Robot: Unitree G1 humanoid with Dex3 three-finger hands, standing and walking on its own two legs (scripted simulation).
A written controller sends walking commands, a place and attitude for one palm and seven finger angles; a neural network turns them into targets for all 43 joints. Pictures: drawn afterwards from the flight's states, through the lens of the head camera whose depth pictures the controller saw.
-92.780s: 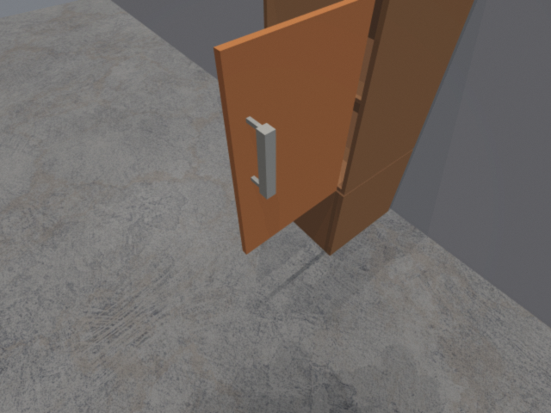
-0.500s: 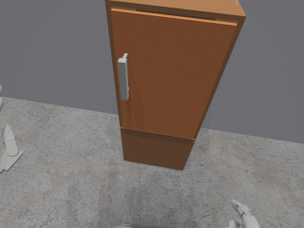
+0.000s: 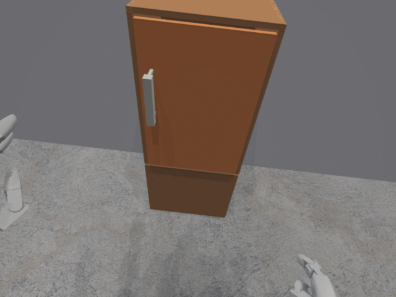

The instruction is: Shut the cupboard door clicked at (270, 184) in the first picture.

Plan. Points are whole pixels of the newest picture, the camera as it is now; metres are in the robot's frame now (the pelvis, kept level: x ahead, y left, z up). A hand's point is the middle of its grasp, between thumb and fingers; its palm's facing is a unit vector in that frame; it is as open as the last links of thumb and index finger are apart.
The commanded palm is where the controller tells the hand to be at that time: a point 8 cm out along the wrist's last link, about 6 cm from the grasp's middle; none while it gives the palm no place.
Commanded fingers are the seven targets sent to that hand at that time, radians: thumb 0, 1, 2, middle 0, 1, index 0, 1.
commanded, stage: step back with the hand held close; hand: left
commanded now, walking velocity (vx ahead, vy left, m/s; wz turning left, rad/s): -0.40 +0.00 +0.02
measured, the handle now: (151, 98) +0.69 +0.18 +0.03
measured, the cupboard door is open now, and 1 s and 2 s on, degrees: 0 0 0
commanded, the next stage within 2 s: stop stepping back and stand still in 0.04 s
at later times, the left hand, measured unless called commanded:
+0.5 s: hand out of the picture +0.11 +0.30 +0.18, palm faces +0.46 -0.81 -0.38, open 7.4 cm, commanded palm +0.07 +0.33 +0.19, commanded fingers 0.00 0.90 0.90 -0.20 -0.30 -0.20 -0.30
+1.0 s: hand out of the picture +0.11 +0.31 +0.17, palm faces +0.47 -0.78 -0.40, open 7.4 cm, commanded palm none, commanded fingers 0.00 0.90 0.90 -0.20 -0.30 -0.20 -0.30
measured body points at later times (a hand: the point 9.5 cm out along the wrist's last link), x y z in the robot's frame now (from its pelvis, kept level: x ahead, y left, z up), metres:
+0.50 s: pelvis -0.08 +0.04 -0.01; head -0.13 +0.06 +0.44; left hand +0.08 +0.34 +0.20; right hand +0.05 -0.20 -0.09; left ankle +0.00 +0.11 -0.73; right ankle -0.19 -0.07 -0.73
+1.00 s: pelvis -0.10 +0.04 +0.01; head -0.12 +0.04 +0.46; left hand +0.08 +0.35 +0.19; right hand +0.01 -0.23 -0.09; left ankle -0.05 +0.18 -0.70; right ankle -0.13 -0.03 -0.73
